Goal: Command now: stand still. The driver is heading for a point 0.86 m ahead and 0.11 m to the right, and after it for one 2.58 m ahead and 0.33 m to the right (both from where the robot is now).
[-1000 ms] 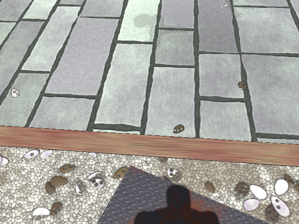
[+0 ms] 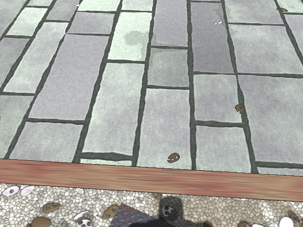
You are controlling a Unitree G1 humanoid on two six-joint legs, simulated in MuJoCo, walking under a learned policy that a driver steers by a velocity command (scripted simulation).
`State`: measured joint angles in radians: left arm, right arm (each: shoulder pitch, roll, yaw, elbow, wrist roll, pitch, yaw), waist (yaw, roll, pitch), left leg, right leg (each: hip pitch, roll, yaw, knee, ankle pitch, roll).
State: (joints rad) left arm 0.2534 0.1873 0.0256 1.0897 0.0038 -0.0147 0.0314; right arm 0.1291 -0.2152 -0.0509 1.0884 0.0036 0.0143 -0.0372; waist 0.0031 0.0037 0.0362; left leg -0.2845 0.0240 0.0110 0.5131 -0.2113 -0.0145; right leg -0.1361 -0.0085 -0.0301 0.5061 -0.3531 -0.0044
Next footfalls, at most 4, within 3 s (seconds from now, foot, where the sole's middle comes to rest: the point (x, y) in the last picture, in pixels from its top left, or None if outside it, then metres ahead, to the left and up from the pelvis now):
1.00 right None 0.46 -0.08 -0.77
1.34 left None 0.42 0.15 -0.77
2.80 left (132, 173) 0.76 0.14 -0.77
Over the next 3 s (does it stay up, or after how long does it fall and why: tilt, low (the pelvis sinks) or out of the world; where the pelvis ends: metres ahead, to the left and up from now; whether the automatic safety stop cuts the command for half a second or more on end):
stays up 0.71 0.03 0.00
